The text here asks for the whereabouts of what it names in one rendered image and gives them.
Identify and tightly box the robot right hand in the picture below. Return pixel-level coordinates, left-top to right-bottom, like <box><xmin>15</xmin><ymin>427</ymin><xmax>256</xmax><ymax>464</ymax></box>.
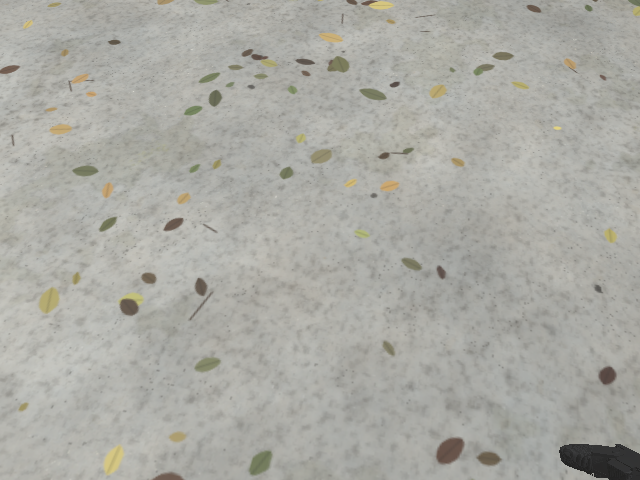
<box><xmin>559</xmin><ymin>444</ymin><xmax>640</xmax><ymax>480</ymax></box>

